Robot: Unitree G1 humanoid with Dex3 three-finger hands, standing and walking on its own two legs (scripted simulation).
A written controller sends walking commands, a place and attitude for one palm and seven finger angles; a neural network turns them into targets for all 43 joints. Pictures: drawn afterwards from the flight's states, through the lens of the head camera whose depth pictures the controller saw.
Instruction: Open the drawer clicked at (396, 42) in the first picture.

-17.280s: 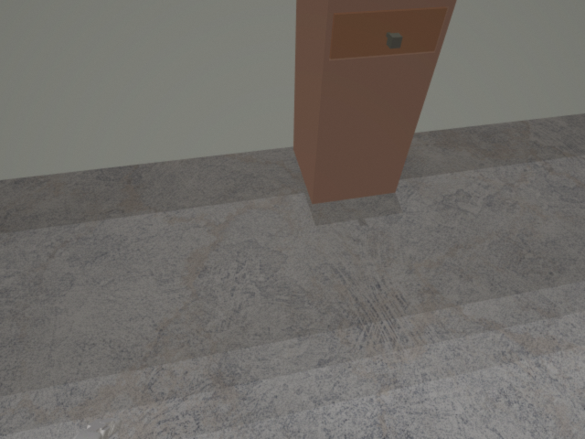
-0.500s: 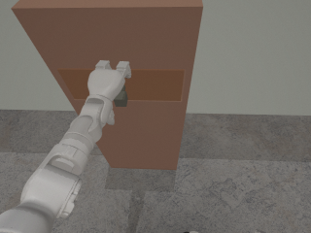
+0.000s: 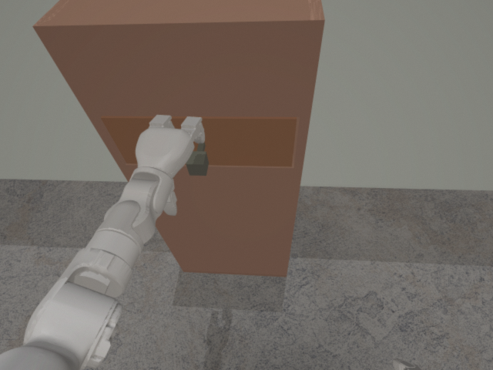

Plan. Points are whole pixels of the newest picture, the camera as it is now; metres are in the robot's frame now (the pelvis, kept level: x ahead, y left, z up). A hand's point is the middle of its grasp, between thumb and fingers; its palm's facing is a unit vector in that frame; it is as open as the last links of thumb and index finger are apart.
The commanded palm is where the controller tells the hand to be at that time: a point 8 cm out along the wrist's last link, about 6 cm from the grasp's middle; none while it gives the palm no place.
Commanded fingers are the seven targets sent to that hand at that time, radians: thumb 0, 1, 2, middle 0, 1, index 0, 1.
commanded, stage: lift the fingers back up to retry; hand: left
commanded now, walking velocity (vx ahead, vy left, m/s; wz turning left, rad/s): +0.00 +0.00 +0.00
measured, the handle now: (199, 156) +0.51 +0.13 +0.02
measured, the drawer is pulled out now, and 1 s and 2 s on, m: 0.00 0.00 0.00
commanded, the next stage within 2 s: re-aim the fingers above the handle in 0.16 s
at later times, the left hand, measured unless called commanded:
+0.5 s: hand (170, 166) +0.45 +0.17 +0.06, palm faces +0.00 +0.00 -1.00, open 13.8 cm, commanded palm +0.42 +0.16 +0.13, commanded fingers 0.00 -0.50 0.30 -0.30 -1.20 -0.30 -1.20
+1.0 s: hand (173, 165) +0.44 +0.16 +0.07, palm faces -0.03 -0.01 -1.00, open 13.8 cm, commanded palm +0.41 +0.16 +0.13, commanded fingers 0.00 -0.50 0.30 -0.30 -1.20 -0.30 -1.20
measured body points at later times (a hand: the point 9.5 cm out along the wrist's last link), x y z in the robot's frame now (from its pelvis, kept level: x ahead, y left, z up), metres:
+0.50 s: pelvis +0.01 +0.00 +0.00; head +0.06 -0.04 +0.45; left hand +0.44 +0.16 +0.12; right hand +0.09 -0.27 -0.14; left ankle -0.06 +0.12 -0.73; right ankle +0.05 -0.13 -0.73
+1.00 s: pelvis +0.00 +0.00 +0.00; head +0.05 -0.04 +0.45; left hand +0.44 +0.15 +0.12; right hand +0.11 -0.25 -0.14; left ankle -0.06 +0.12 -0.73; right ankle +0.05 -0.13 -0.73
